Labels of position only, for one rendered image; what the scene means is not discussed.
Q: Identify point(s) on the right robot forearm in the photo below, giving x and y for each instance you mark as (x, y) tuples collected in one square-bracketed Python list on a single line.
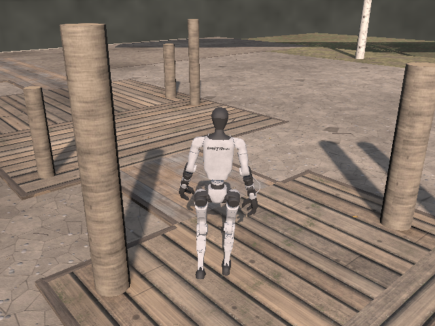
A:
[(249, 185)]

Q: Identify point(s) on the left robot hand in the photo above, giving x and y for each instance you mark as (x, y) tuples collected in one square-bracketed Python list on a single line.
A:
[(188, 190)]

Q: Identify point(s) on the right robot hand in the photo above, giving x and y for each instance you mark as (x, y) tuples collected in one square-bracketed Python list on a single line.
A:
[(253, 206)]

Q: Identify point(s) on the robot right upper arm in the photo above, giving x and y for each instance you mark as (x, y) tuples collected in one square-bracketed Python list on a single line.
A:
[(243, 156)]

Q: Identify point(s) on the left robot shin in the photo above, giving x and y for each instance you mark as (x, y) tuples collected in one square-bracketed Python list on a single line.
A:
[(200, 247)]

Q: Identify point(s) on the robot left upper arm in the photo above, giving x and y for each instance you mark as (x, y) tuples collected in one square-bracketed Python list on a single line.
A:
[(193, 154)]

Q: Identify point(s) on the left robot forearm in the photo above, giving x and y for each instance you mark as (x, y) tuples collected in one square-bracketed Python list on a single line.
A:
[(186, 178)]

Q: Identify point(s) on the left robot thigh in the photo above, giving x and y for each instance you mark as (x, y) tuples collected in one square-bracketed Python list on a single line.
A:
[(201, 201)]

